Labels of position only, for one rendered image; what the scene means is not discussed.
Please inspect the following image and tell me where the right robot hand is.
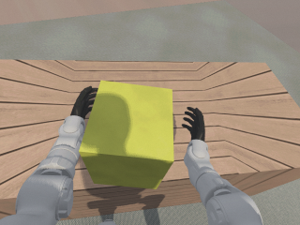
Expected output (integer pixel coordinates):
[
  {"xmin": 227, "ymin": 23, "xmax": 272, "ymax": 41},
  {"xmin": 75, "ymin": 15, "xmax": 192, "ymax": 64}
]
[{"xmin": 182, "ymin": 107, "xmax": 205, "ymax": 142}]

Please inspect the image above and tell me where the pedestal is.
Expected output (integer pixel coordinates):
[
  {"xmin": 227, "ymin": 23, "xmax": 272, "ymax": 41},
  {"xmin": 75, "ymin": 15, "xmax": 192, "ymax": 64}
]
[{"xmin": 0, "ymin": 59, "xmax": 300, "ymax": 221}]

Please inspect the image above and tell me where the carton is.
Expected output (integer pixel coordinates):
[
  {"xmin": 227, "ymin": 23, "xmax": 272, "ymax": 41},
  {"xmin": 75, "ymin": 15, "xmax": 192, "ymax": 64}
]
[{"xmin": 79, "ymin": 80, "xmax": 174, "ymax": 189}]

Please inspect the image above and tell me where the right robot upper arm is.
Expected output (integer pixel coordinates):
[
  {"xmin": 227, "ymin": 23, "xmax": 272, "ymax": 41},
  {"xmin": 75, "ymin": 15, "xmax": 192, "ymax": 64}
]
[{"xmin": 206, "ymin": 191, "xmax": 263, "ymax": 225}]

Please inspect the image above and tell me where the left robot upper arm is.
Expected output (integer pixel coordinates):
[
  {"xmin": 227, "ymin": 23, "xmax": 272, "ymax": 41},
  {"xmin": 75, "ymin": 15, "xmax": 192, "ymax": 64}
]
[{"xmin": 0, "ymin": 174, "xmax": 74, "ymax": 225}]

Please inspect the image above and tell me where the left robot hand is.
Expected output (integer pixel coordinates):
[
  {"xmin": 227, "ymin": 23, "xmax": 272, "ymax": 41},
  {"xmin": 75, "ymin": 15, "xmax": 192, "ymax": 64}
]
[{"xmin": 70, "ymin": 86, "xmax": 98, "ymax": 120}]

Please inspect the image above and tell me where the robot right forearm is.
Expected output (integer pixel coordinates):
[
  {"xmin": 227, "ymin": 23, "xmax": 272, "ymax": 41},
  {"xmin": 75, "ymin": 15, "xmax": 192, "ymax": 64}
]
[{"xmin": 184, "ymin": 139, "xmax": 263, "ymax": 225}]

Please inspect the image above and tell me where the robot left forearm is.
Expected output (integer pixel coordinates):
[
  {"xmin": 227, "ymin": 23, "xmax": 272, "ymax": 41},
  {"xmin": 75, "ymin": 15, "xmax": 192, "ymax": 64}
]
[{"xmin": 15, "ymin": 115, "xmax": 85, "ymax": 214}]

